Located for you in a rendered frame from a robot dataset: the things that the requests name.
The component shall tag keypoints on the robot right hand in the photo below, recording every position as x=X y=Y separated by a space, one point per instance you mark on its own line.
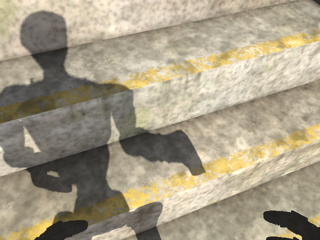
x=294 y=222

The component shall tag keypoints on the robot left hand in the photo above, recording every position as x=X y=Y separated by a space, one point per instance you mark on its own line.
x=62 y=230

